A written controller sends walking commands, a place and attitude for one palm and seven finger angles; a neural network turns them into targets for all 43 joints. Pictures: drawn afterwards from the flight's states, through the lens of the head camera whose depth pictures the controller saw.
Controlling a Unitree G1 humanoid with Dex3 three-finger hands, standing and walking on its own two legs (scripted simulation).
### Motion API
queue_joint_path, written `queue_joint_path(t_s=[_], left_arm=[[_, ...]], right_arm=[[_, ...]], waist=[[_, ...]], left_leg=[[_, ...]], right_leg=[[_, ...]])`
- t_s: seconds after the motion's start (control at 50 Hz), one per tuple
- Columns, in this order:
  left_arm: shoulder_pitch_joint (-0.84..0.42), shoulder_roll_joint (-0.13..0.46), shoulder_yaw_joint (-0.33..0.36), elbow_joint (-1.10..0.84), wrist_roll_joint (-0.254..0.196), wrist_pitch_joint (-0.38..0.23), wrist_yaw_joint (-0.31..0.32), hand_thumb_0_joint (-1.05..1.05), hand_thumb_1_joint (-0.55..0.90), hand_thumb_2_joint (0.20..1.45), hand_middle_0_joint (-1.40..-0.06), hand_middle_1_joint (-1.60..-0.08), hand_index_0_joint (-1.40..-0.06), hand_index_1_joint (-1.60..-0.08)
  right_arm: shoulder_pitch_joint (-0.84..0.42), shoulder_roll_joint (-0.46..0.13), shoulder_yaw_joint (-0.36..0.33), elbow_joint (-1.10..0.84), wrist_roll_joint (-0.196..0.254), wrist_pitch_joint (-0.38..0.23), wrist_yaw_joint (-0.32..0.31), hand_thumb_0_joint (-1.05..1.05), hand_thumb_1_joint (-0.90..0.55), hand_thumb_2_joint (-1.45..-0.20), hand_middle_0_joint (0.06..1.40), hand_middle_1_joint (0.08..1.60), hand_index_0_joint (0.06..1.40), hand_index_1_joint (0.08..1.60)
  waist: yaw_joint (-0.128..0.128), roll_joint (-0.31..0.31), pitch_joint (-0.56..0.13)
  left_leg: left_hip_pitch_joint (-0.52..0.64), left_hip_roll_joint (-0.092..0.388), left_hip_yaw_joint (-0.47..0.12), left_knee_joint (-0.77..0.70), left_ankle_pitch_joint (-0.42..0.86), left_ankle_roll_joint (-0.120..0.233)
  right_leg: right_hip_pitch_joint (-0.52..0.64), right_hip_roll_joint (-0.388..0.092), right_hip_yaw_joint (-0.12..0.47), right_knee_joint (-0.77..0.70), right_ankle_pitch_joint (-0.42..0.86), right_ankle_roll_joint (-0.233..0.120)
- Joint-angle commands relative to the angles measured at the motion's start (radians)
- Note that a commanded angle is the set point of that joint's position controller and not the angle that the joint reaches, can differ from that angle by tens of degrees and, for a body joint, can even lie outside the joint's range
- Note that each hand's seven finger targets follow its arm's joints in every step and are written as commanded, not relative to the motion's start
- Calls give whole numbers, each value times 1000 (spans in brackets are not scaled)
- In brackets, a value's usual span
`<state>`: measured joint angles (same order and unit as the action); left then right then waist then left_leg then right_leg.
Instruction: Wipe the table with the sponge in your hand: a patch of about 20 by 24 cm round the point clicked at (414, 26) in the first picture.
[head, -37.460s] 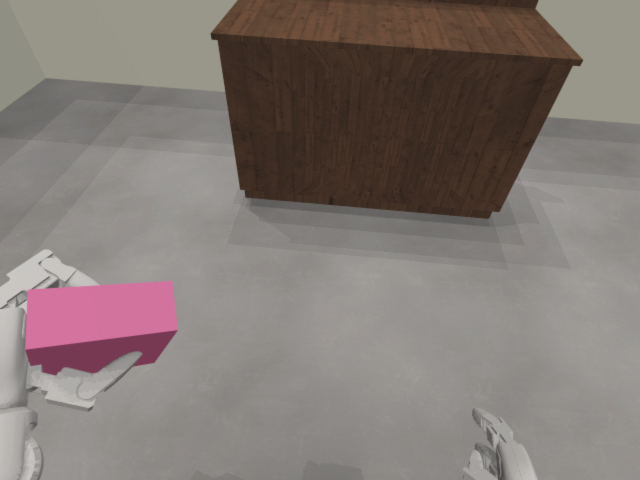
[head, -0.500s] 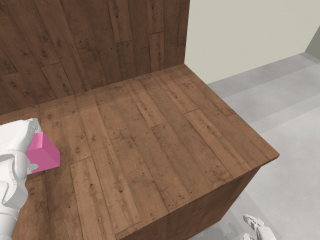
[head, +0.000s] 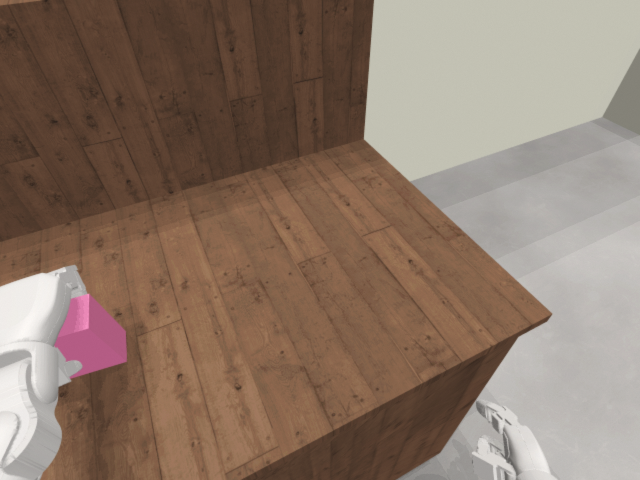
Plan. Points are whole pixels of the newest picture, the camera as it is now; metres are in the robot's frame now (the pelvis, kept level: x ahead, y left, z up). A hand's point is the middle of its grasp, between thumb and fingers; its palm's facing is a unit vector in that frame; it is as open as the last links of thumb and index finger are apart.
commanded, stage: wipe back along the first lane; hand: left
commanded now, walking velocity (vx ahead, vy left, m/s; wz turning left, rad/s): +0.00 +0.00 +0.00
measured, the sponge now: (62, 351) +0.23 +0.37 +0.04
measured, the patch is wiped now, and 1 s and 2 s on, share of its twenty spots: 1.00 1.00 1.00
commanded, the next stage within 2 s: lift the sponge slowly off the table in 0.70 s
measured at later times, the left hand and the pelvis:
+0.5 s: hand (59, 366) +0.19 +0.32 +0.08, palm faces +0.06 -0.05 -1.00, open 9.1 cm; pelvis +0.01 -0.02 +0.00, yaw -1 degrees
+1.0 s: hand (59, 397) +0.16 +0.30 +0.08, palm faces +0.06 -0.07 -1.00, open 9.1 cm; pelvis +0.00 -0.04 +0.00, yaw -1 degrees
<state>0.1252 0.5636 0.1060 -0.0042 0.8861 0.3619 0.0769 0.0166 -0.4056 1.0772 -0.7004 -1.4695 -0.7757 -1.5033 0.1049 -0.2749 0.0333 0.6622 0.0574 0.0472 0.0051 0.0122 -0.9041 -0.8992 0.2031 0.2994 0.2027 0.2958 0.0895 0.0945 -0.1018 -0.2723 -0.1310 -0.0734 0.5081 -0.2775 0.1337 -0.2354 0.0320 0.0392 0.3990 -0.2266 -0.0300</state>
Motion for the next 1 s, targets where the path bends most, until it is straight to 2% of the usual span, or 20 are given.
queue_joint_path(t_s=[0.0,0.18,0.24,0.28,0.34,0.38,0.44,0.46,0.54,0.56,0.64,0.68,0.72,0.74,0.76,0.84,0.88,0.94,0.96,0.98], left_arm=[[146,32,-10,-92,-63,5,-43,0,100,1300,-1200,-1600,-1200,-1600],[215,45,14,-162,-65,46,-26,0,100,1300,-1200,-1600,-1200,-1600],[189,86,35,-209,-51,55,-27,0,100,1300,-1200,-1600,-1200,-1600],[267,39,10,-191,-71,56,-33,0,100,1300,-1200,-1600,-1200,-1600],[290,90,52,-245,-69,53,-32,0,100,1300,-1200,-1600,-1200,-1600],[337,43,23,-229,-82,53,-38,0,100,1300,-1200,-1600,-1200,-1600],[366,97,70,-297,-76,49,-31,0,100,1300,-1200,-1600,-1200,-1600],[431,30,30,-275,-88,45,-33,0,100,1300,-1200,-1600,-1200,-1600],[433,66,55,-346,-85,44,-28,0,100,1300,-1200,-1600,-1200,-1600],[465,31,38,-335,-93,40,-26,0,100,1300,-1200,-1600,-1200,-1600],[490,96,96,-364,-92,36,-9,0,100,1300,-1200,-1600,-1200,-1600],[524,59,77,-344,-105,35,-11,0,100,1300,-1200,-1600,-1200,-1600],[476,103,115,-364,-98,27,2,0,100,1300,-1200,-1600,-1200,-1600],[458,124,116,-360,-86,41,2,0,100,1300,-1200,-1600,-1200,-1600],[465,65,75,-333,-89,40,3,0,100,1300,-1200,-1600,-1200,-1600],[370,166,134,-356,-75,48,3,0,100,1300,-1200,-1600,-1200,-1600],[387,119,96,-332,-79,50,-4,0,100,1300,-1200,-1600,-1200,-1600],[352,170,126,-400,-67,42,-1,0,100,1300,-1200,-1600,-1200,-1600],[373,121,94,-398,-74,36,-3,0,100,1300,-1200,-1600,-1200,-1600],[399,149,123,-377,-78,37,-5,0,100,1300,-1200,-1600,-1200,-1600]], right_arm=[[-158,-121,-45,-154,3,-53,7,0,-900,-900,200,300,200,300],[-168,-118,-38,-158,3,-49,-1,0,-900,-900,200,300,200,300],[-166,-120,-36,-168,1,-50,-6,0,-900,-900,200,300,200,300],[-171,-111,-32,-166,7,-50,-4,0,-900,-900,200,300,200,300],[-165,-114,-31,-175,2,-51,-4,0,-900,-900,200,300,200,300],[-169,-107,-29,-176,8,-50,-4,0,-900,-900,200,300,200,300],[-164,-112,-33,-188,1,-55,-2,0,-900,-900,200,300,200,300],[-176,-95,-30,-188,8,-56,-1,0,-900,-900,200,300,200,300],[-168,-105,-32,-200,2,-52,0,0,-900,-900,200,300,200,300],[-175,-95,-33,-199,7,-53,-1,0,-900,-900,200,300,200,300],[-166,-105,-32,-207,1,-48,-7,0,-900,-900,200,300,200,300],[-174,-100,-31,-205,6,-44,-12,0,-900,-900,200,300,200,300],[-195,-102,-33,-193,6,-43,-18,0,-900,-900,200,300,200,300],[-167,-106,-30,-207,1,-37,-20,0,-900,-900,200,300,200,300],[-180,-94,-31,-201,7,-39,-23,0,-900,-900,200,300,200,300],[-176,-107,-27,-207,2,-32,-33,0,-900,-900,200,300,200,300],[-187,-98,-25,-204,4,-32,-39,0,-900,-900,200,300,200,300],[-185,-98,-24,-211,0,-44,-35,0,-900,-900,200,300,200,300],[-200,-86,-25,-208,2,-47,-34,0,-900,-900,200,300,200,300],[-189,-96,-27,-202,0,-44,-34,0,-900,-900,200,300,200,300]], waist=[[21,-94,-73],[21,-113,-52],[28,-68,-77],[23,-95,-50],[32,-78,-93],[22,-87,-52],[38,-61,-83],[29,-90,-50],[35,-79,-59],[26,-103,-43],[45,-101,-61],[36,-125,-31],[29,-105,-32],[41,-73,-40],[25,-88,-7],[41,-56,-44],[34,-58,-18],[48,-11,-64],[34,-40,-46],[40,-60,-40]], left_leg=[[62,178,-178,-82,417,-165],[32,156,-133,-74,383,-143],[38,149,-133,-78,374,-138],[39,153,-127,-70,399,-136],[40,141,-116,-58,402,-125],[30,149,-117,-61,391,-125],[33,140,-111,-50,414,-118],[28,145,-108,-45,415,-120],[16,140,-104,-42,390,-107],[13,144,-102,-36,386,-105],[7,130,-89,-28,349,-90],[1,131,-80,-21,325,-87],[1,130,-85,-20,297,-84],[-2,123,-81,-25,304,-81],[-9,128,-77,-21,287,-84],[0,116,-81,-32,257,-72],[6,121,-81,-35,256,-76],[23,122,-100,-48,277,-76],[23,127,-100,-43,290,-81],[21,126,-99,-41,287,-80]], right_leg=[[33,9,-32,8,167,-48],[67,12,-27,7,197,-53],[80,12,-27,12,188,-59],[77,12,-30,8,212,-53],[105,11,-21,19,247,-57],[83,12,-32,14,229,-50],[106,10,-25,22,263,-57],[93,8,-32,26,261,-49],[93,8,-29,27,266,-52],[84,6,-23,30,267,-45],[98,3,-18,29,271,-50],[83,1,-20,27,273,-41],[77,10,26,27,254,-48],[79,2,-11,21,232,-49],[59,6,-5,24,216,-44],[81,3,0,12,174,-51],[68,4,-6,10,160,-46],[97,9,-4,18,150,-57],[90,9,1,22,166,-52],[88,9,-2,16,171,-51]])
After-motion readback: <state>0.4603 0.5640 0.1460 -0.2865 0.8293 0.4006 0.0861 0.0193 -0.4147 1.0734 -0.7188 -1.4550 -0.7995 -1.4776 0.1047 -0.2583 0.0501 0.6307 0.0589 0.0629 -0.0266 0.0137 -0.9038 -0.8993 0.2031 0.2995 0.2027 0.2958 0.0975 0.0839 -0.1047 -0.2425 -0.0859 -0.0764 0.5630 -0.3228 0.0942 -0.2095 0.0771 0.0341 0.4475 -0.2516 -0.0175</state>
